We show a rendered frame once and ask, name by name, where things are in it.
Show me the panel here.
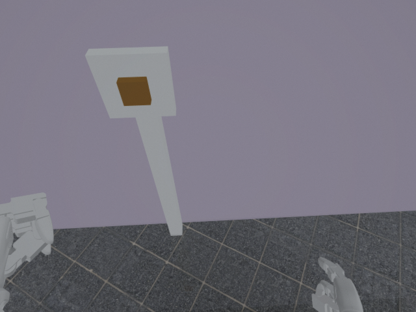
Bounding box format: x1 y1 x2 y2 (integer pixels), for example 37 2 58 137
85 46 183 236

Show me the button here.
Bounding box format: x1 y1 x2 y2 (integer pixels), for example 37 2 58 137
116 77 151 106

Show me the robot right hand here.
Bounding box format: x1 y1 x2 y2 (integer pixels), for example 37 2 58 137
311 257 363 312

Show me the robot left hand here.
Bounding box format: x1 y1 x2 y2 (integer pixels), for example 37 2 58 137
0 192 54 288

